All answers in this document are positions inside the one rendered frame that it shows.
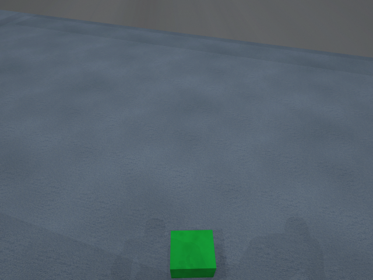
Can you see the carton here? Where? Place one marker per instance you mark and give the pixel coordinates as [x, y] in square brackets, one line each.
[192, 254]

